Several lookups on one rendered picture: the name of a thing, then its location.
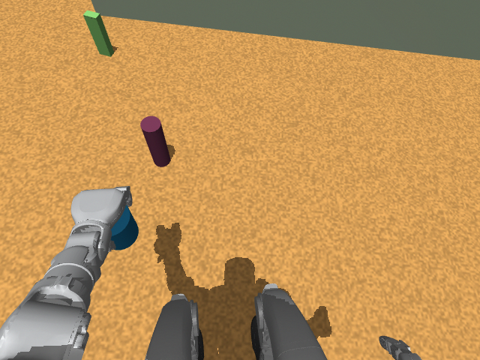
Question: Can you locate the left robot arm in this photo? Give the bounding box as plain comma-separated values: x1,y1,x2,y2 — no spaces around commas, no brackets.
0,220,112,360

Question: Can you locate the left robot hand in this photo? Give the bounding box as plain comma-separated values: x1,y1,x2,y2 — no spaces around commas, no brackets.
71,186,133,252

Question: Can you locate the right robot hand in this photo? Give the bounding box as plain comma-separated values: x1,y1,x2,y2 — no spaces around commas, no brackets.
379,336,422,360

